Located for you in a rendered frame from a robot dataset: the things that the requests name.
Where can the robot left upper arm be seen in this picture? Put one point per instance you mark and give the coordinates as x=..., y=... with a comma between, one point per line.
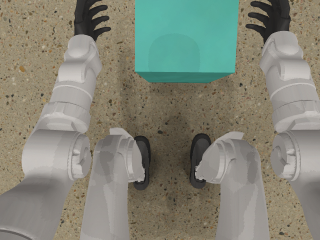
x=53, y=160

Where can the carton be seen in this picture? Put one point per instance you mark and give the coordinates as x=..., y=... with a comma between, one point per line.
x=185, y=41

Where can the right robot hand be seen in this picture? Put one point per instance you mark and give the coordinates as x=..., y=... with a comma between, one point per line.
x=278, y=18

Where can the robot right upper arm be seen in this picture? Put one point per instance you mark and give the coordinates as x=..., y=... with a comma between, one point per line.
x=295, y=156

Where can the left robot thigh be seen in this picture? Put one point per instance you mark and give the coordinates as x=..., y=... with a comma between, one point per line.
x=105, y=215

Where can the robot thigh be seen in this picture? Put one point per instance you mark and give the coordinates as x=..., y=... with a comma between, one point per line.
x=243, y=210
x=105, y=215

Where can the left robot forearm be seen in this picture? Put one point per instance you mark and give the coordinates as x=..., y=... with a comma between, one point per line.
x=73, y=91

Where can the right robot thigh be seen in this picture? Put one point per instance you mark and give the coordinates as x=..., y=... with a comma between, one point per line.
x=243, y=210

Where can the left robot hand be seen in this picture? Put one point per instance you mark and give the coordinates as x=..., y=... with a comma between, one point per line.
x=83, y=22

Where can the right robot forearm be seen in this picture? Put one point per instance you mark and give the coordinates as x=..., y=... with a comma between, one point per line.
x=292, y=92

